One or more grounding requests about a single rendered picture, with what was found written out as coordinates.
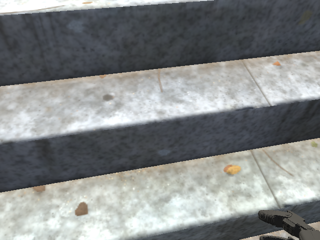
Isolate robot right hand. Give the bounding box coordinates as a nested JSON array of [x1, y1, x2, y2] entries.
[[258, 210, 320, 240]]

